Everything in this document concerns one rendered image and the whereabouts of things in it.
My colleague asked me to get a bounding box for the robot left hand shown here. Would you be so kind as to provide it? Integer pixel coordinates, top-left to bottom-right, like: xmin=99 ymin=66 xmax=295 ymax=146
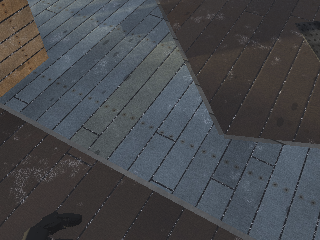
xmin=22 ymin=212 xmax=83 ymax=240

